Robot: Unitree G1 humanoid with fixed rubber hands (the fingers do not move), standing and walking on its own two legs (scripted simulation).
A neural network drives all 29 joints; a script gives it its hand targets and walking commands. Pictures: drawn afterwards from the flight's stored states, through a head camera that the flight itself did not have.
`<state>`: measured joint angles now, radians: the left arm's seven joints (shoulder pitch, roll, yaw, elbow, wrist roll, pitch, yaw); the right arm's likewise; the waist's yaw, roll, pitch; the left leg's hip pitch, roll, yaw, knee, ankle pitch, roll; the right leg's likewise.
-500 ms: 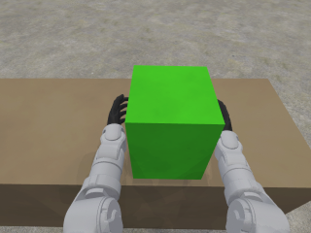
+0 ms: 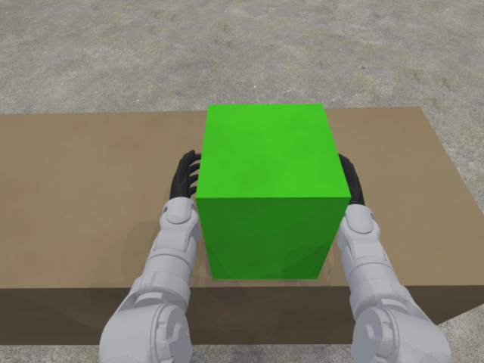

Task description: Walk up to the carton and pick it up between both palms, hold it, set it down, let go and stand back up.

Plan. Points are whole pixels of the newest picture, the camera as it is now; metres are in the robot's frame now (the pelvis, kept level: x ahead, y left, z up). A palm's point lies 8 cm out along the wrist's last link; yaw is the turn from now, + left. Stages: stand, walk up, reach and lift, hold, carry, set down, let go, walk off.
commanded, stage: set down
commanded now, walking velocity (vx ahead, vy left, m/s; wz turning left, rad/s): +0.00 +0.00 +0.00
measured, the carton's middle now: (264, 195) +0.41 -0.06 +0.03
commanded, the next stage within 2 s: none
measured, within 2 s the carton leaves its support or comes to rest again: rests again in 0.28 s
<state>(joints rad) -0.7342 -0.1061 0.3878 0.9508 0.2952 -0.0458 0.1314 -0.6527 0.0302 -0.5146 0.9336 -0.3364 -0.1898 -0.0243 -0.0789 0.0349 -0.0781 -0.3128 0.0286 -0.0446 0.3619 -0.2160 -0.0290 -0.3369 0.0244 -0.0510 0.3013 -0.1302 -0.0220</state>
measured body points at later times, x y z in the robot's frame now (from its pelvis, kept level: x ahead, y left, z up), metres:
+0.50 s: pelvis +0.00 +0.00 +0.00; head +0.06 -0.01 +0.44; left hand +0.42 +0.09 +0.02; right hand +0.38 -0.20 +0.02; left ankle -0.03 +0.13 -0.75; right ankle +0.00 -0.10 -0.75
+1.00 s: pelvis -0.03 +0.00 -0.02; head +0.03 +0.00 +0.43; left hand +0.45 +0.10 +0.08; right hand +0.42 -0.24 +0.08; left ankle -0.03 +0.13 -0.75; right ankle +0.00 -0.10 -0.75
